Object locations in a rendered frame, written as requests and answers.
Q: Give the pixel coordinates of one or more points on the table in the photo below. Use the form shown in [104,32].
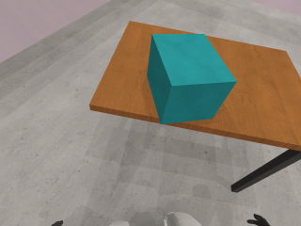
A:
[264,106]

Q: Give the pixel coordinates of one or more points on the carton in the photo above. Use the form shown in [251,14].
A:
[188,79]

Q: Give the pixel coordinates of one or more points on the robot right thigh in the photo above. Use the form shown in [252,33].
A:
[179,219]

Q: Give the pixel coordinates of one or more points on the robot right hand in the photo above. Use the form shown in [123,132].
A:
[260,221]

